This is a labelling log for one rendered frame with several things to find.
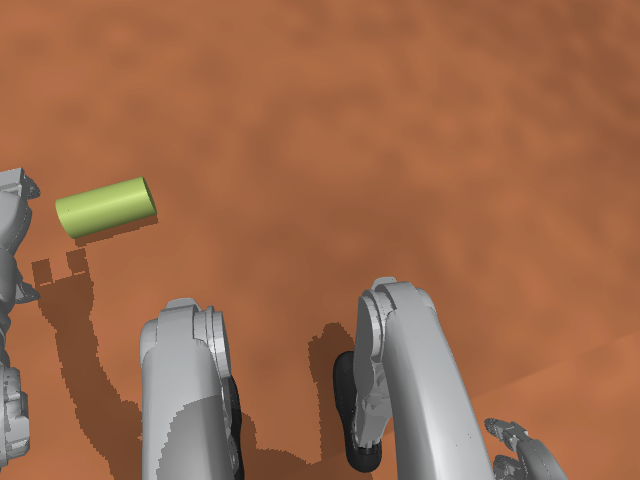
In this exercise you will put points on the right robot hand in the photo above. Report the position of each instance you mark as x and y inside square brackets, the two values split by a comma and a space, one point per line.
[535, 460]

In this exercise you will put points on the can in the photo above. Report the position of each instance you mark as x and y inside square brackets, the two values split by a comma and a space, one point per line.
[106, 207]

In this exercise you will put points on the left robot hand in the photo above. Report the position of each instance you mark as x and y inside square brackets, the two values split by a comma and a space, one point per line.
[15, 218]

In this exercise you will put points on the right robot foot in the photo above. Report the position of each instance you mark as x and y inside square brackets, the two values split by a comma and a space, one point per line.
[361, 459]

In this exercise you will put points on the left robot arm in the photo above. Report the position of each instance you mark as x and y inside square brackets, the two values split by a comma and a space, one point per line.
[14, 417]

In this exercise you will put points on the left robot foot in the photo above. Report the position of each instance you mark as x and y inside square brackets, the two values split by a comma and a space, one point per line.
[238, 470]

